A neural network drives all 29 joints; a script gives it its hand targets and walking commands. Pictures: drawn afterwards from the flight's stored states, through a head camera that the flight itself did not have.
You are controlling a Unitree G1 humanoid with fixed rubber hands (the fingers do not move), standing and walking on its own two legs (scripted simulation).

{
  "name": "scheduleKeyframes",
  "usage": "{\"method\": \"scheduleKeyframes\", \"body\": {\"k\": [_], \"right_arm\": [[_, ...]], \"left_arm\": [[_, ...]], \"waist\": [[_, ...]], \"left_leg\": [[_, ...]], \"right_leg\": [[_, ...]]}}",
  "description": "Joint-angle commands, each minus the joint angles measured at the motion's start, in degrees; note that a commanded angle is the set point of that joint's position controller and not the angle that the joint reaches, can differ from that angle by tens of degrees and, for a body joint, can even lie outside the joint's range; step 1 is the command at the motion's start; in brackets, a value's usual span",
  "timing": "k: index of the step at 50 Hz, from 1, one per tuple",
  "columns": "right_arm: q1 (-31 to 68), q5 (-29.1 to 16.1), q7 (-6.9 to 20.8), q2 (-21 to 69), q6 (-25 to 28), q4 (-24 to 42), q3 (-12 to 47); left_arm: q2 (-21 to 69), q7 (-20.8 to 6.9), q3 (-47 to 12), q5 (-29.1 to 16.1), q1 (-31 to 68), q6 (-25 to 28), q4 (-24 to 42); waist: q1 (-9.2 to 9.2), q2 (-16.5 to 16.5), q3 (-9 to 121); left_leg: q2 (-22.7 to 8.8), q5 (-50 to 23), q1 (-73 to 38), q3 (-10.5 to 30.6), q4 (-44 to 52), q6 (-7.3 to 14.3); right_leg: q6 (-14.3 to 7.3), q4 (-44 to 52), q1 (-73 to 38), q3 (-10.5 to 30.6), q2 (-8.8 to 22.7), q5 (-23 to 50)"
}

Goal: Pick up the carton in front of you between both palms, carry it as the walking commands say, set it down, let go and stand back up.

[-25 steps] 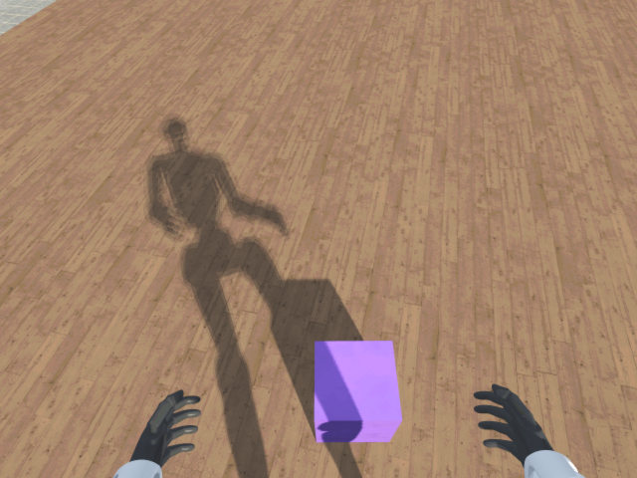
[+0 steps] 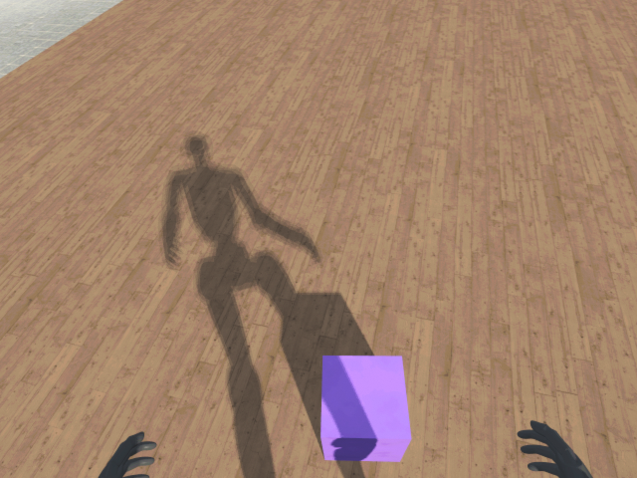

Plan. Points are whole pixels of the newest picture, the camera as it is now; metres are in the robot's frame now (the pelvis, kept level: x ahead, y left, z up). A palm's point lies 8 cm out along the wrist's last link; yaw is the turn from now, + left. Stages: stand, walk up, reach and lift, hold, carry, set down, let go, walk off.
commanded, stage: stand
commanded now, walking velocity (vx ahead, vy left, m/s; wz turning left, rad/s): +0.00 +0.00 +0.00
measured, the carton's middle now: (362, 409) +0.39 -0.07 -0.64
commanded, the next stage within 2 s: none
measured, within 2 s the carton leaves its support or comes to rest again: neither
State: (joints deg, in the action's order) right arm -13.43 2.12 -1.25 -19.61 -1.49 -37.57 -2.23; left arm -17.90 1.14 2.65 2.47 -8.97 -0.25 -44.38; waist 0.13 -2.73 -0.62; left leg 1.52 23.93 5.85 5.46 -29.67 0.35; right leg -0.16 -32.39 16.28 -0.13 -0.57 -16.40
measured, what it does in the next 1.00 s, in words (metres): stands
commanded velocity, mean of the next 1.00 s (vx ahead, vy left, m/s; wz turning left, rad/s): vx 0.00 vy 0.00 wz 0.00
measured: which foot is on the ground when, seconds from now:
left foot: down 0.00-1.00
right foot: down 0.00-1.00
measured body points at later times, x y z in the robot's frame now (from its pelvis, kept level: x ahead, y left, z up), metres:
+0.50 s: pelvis -0.02 -0.01 +0.01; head -0.02 -0.02 +0.46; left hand +0.10 +0.29 -0.09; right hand +0.10 -0.31 -0.10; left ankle -0.09 +0.12 -0.73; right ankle +0.01 -0.12 -0.73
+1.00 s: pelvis -0.03 -0.01 +0.01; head -0.03 -0.02 +0.46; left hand +0.07 +0.30 -0.10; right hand +0.07 -0.32 -0.11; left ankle -0.09 +0.12 -0.73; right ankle +0.01 -0.12 -0.73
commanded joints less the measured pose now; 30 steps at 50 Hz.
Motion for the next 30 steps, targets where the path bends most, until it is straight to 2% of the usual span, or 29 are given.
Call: {"method": "scheduleKeyframes", "body": {"k": [1,21,30], "right_arm": [[0.0,0.0,-0.4,-8.3,1.1,2.3,-1.9],[0.7,-0.1,-0.3,-10.0,2.1,-2.6,-1.0],[0.7,-0.3,-0.3,-10.6,2.4,-5.1,-0.7]], "left_arm": [[-9.3,0.4,2.0,-0.2,1.4,0.9,1.7],[-10.8,-0.3,1.8,-1.0,3.5,1.4,-3.9],[-11.5,-0.5,1.7,-1.3,3.9,1.5,-6.3]], "waist": [[0.04,2.3,4.0],[0.53,2.6,0.7],[0.64,2.5,0.4]], "left_leg": [[-4.7,-24.7,5.6,1.8,3.7,-0.6],[-5.1,-15.0,6.8,3.4,8.1,0.3],[-5.4,-13.9,6.5,3.7,9.3,0.5]], "right_leg": [[-2.3,2.9,-9.8,4.7,5.5,21.2],[-2.2,7.6,-10.1,6.4,5.9,12.9],[-2.2,8.9,-10.8,6.8,6.1,12.2]]}}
